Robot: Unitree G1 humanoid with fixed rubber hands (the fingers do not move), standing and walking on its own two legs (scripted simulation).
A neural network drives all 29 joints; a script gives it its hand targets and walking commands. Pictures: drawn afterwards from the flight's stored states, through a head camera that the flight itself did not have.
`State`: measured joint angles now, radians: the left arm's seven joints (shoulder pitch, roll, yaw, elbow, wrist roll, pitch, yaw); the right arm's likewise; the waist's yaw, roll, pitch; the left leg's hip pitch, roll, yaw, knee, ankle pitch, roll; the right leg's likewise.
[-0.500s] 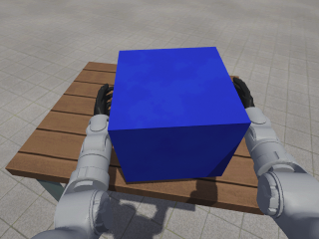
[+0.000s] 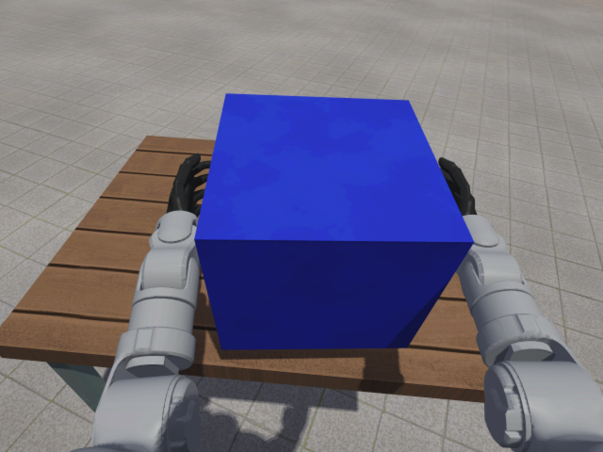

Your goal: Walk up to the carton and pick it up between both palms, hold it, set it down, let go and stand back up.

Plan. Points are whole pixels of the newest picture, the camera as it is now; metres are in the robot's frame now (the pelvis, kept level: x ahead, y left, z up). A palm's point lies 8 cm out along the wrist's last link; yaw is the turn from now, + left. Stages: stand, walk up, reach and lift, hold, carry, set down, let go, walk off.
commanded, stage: reach and lift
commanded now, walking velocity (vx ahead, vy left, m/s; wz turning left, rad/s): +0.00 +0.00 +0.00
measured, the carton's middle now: (317, 222) +0.41 +0.02 +0.10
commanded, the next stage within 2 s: hold in 1.76 s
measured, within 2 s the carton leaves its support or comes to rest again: neither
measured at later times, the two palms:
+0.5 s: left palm (177, 192) +0.37 +0.20 +0.18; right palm (471, 211) +0.37 -0.17 +0.18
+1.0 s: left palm (179, 181) +0.37 +0.20 +0.20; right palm (479, 207) +0.36 -0.17 +0.19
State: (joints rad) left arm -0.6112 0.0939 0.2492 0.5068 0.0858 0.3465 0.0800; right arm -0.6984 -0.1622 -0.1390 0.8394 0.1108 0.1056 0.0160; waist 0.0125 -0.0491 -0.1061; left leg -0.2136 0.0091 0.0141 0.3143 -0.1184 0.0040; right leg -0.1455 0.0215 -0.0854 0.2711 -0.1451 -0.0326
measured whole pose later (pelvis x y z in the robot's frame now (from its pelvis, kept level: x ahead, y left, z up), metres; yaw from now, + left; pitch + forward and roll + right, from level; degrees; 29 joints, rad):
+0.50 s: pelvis +0.00 +0.01 +0.00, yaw +0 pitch -4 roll -1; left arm -0.62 0.11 0.28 0.35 0.13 0.55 0.00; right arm -0.68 -0.14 -0.10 0.68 0.17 0.27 -0.06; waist -0.04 -0.05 -0.07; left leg -0.13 0.00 0.02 0.32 -0.13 0.02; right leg -0.06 0.01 -0.08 0.28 -0.16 -0.02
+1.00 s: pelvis +0.00 +0.01 +0.00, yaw +0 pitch -4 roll -1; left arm -0.63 0.11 0.28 0.25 0.14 0.65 -0.01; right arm -0.67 -0.16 -0.09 0.59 0.23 0.35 -0.09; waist -0.07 -0.05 -0.07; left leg -0.12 0.00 0.03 0.34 -0.15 0.02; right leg -0.04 0.01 -0.07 0.26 -0.15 -0.01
